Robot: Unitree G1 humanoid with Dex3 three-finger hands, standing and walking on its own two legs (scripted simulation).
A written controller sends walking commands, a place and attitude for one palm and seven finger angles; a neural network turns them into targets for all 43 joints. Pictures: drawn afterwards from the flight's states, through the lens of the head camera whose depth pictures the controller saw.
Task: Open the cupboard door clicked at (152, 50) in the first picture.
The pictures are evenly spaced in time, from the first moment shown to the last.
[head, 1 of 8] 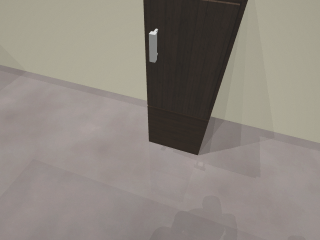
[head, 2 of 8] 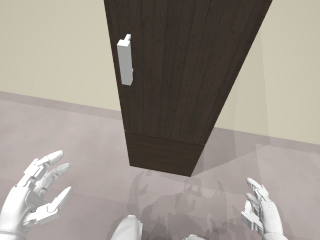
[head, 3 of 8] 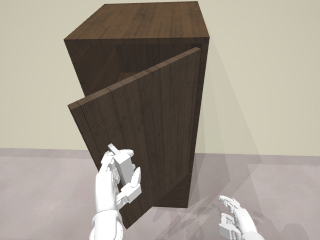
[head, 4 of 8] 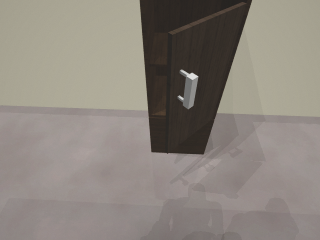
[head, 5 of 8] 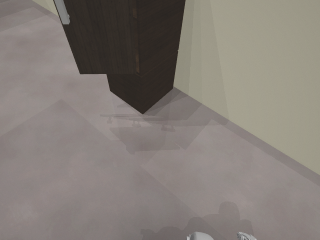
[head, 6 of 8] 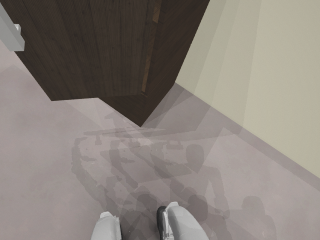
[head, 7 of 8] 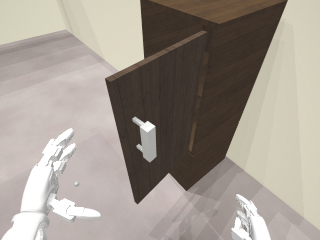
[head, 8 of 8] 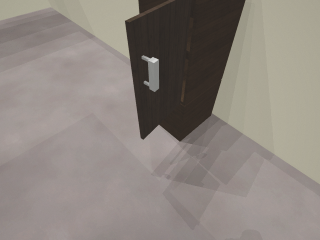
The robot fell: no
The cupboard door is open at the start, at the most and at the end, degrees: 0 99 98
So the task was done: yes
